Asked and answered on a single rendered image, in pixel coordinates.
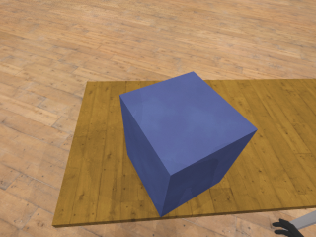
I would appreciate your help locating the table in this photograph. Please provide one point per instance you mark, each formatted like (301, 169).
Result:
(275, 171)

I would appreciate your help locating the carton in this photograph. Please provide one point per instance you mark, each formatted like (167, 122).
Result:
(181, 138)

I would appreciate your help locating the robot right hand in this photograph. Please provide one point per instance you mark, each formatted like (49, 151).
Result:
(290, 231)

